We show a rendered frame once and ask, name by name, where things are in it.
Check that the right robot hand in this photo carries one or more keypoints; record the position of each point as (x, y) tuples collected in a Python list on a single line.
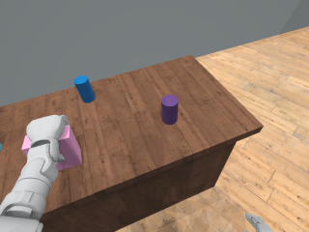
[(258, 223)]

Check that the left robot forearm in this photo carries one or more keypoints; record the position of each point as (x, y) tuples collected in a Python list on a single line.
[(27, 198)]

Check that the table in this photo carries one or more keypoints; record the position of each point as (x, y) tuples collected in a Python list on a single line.
[(133, 164)]

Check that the robot left upper arm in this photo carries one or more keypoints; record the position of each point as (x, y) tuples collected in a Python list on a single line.
[(19, 224)]

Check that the left robot hand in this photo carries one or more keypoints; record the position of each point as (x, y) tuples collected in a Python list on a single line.
[(49, 126)]

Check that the sponge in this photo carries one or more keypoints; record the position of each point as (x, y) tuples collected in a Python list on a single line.
[(68, 148)]

